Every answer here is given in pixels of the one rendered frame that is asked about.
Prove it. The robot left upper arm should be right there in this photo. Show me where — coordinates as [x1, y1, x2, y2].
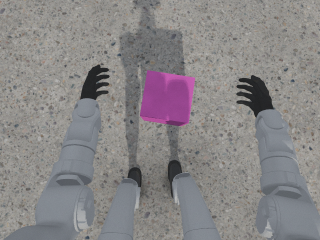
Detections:
[3, 185, 95, 240]

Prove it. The right robot foot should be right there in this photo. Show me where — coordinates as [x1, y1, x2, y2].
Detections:
[168, 160, 182, 198]

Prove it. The right robot hand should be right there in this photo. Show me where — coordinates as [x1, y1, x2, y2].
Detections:
[236, 75, 274, 118]

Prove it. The robot right upper arm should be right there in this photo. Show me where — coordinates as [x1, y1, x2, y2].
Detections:
[255, 194, 320, 240]

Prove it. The right robot forearm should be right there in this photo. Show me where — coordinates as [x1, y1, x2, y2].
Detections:
[255, 109, 320, 218]

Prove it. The left robot forearm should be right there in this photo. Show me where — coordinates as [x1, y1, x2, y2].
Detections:
[35, 98, 102, 224]

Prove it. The left robot hand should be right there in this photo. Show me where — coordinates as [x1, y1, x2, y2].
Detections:
[80, 64, 110, 100]

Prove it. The carton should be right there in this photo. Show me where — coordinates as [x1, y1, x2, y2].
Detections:
[140, 70, 195, 126]

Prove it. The right robot thigh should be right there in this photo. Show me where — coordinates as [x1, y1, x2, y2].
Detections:
[172, 177, 222, 240]

